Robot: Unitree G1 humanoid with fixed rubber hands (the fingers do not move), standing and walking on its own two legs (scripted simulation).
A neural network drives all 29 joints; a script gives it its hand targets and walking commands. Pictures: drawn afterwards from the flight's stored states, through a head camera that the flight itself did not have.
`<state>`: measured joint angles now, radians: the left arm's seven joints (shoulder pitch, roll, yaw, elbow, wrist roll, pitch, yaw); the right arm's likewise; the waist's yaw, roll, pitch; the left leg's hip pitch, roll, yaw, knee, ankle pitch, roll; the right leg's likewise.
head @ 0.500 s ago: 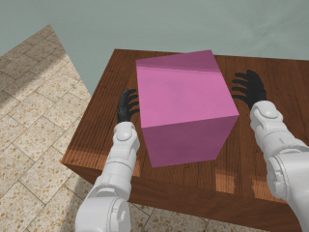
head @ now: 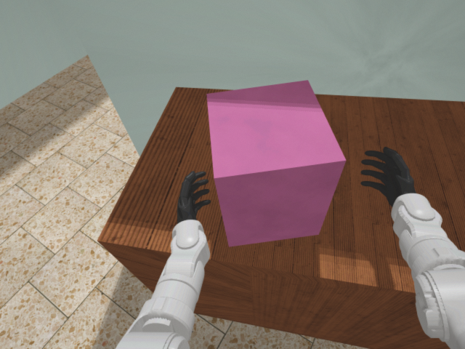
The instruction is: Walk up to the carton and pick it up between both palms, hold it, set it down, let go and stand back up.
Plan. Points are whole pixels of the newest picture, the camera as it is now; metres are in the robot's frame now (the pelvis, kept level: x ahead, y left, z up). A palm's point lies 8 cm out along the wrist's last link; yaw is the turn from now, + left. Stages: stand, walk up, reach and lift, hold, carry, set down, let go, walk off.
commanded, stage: set down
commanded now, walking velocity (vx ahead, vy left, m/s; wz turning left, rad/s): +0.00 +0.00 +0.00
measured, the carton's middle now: (266, 168) +0.46 +0.04 +0.01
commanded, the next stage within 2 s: none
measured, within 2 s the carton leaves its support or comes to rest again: neither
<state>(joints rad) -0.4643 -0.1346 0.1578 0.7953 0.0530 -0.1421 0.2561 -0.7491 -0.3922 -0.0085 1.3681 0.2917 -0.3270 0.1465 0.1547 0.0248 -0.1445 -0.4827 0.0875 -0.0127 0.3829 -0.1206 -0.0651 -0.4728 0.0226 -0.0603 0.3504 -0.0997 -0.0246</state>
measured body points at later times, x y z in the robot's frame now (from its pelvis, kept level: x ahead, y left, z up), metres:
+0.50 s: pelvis +0.00 +0.00 +0.00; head +0.03 -0.01 +0.45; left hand +0.29 +0.17 -0.01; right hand +0.36 -0.24 +0.00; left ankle +0.03 +0.16 -0.74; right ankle +0.03 -0.10 -0.74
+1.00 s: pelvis +0.00 +0.00 +0.00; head +0.01 +0.00 +0.45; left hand +0.25 +0.17 +0.00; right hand +0.29 -0.26 +0.00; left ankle +0.03 +0.16 -0.74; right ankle +0.03 -0.10 -0.74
